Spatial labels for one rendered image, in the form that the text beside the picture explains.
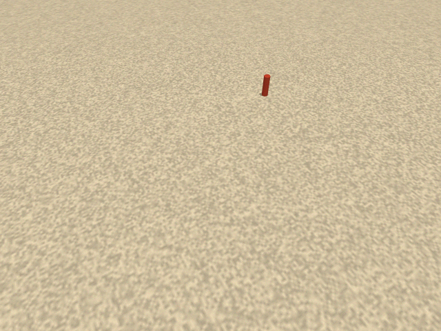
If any can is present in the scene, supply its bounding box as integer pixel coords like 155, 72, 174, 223
262, 74, 270, 97

